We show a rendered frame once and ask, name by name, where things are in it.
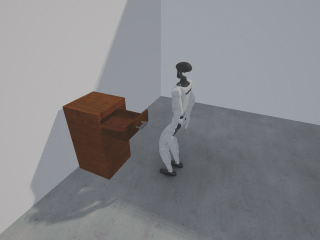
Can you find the left robot forearm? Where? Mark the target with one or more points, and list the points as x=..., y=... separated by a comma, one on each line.
x=175, y=121

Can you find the robot left upper arm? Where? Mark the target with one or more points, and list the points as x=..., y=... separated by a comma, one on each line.
x=176, y=94

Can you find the handle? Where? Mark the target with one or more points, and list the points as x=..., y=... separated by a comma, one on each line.
x=143, y=125

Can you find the right robot hand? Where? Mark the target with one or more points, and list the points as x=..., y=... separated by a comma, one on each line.
x=187, y=121

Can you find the cabinet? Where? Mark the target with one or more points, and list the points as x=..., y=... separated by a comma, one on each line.
x=96, y=153

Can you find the right robot forearm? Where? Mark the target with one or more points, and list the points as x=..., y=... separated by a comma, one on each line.
x=189, y=109

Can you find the robot torso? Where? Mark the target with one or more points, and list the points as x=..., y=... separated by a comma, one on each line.
x=185, y=96

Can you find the left robot hand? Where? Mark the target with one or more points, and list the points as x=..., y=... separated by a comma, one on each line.
x=167, y=138

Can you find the left robot shin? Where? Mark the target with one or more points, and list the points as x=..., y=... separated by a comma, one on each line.
x=166, y=158

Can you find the robot right upper arm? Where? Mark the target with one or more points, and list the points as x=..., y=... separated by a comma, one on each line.
x=192, y=95

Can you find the drawer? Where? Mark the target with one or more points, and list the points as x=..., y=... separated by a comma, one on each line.
x=121, y=124

